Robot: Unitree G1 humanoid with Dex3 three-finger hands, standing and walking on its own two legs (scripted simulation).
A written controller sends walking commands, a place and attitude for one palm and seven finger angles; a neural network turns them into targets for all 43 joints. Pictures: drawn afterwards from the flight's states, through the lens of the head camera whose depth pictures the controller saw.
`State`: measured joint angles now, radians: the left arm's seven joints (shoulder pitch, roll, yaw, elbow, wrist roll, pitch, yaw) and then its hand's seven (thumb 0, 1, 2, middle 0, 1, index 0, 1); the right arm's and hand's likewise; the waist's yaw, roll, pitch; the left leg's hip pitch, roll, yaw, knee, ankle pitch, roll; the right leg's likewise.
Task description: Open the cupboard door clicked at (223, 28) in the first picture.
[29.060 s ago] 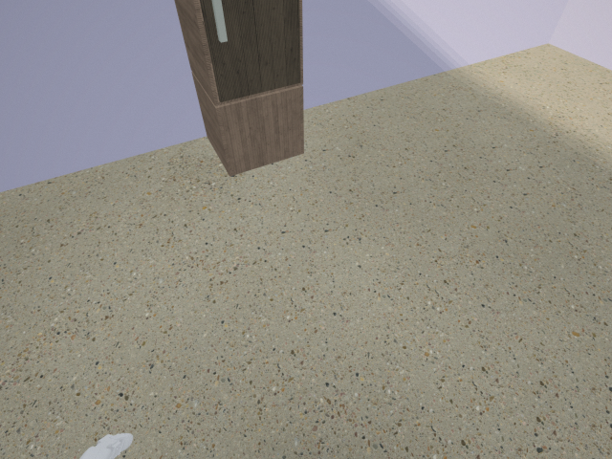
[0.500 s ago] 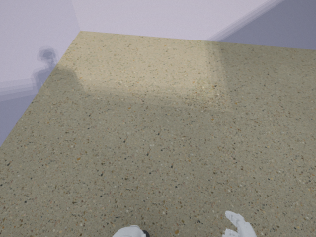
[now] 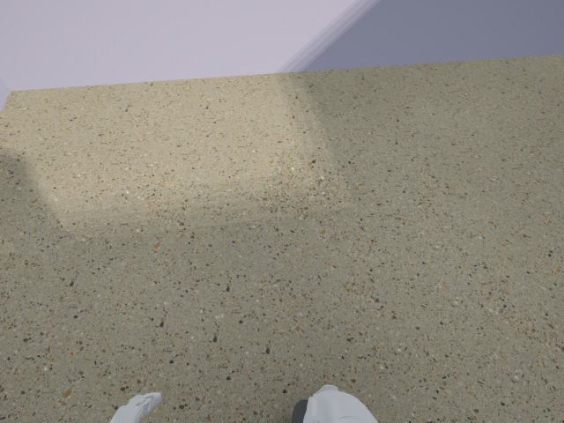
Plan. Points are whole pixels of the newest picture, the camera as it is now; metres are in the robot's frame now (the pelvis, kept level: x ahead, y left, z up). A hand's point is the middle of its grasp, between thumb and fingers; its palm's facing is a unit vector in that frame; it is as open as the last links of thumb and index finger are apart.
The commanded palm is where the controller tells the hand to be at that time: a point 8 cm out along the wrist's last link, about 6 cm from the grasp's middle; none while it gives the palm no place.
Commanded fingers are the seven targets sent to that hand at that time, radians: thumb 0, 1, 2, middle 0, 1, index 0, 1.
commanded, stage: turn to face it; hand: left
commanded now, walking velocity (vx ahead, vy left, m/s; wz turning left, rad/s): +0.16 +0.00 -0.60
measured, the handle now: out of the picture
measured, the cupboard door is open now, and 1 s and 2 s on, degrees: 41 41 41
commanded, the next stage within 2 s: none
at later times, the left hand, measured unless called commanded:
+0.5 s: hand (169, 384) +0.20 +0.19 -0.17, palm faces +0.11 -0.97 -0.21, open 7.2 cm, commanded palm none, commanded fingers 0.00 0.90 0.90 -0.20 -0.30 -0.20 -0.30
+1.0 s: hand (151, 336) +0.27 +0.23 -0.15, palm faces +0.36 -0.90 -0.26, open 7.4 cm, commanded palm none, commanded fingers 0.00 0.90 0.90 -0.20 -0.30 -0.20 -0.30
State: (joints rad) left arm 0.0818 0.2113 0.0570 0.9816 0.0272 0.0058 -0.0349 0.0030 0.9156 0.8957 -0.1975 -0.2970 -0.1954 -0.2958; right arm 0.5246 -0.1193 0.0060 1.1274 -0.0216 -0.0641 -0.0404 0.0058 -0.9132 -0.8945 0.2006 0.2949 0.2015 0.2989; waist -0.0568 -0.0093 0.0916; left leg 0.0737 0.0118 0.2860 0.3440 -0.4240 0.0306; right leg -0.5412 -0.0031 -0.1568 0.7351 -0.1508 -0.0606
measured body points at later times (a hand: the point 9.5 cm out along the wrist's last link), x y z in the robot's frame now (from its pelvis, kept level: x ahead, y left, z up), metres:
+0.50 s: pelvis +0.18 +0.00 +0.00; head +0.21 +0.01 +0.45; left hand +0.19 +0.24 -0.15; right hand +0.25 -0.25 -0.15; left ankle +0.23 +0.12 -0.70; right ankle +0.10 -0.06 -0.73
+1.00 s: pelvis +0.23 -0.02 +0.01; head +0.28 +0.01 +0.45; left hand +0.25 +0.27 -0.13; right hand +0.38 -0.23 -0.14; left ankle +0.24 +0.11 -0.73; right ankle +0.28 -0.16 -0.70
